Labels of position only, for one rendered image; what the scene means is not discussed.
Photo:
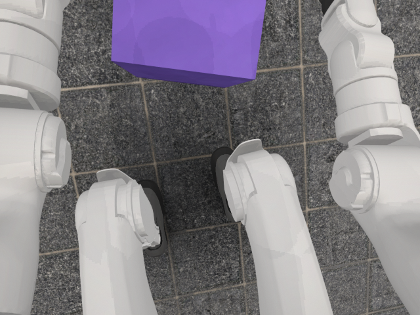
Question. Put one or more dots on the right robot thigh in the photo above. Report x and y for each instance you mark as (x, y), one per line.
(289, 279)

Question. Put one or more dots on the carton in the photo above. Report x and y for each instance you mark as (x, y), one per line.
(203, 42)

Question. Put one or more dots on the robot right upper arm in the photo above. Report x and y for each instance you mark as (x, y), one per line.
(380, 186)

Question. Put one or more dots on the right robot forearm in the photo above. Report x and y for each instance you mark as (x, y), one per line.
(365, 83)

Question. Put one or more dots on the robot left upper arm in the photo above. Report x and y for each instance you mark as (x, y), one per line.
(35, 157)

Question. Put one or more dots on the right robot foot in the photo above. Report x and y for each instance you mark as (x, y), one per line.
(218, 163)

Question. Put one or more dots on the right robot hand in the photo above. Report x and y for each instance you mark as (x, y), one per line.
(325, 5)

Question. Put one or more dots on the left robot forearm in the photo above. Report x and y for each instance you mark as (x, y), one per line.
(30, 42)

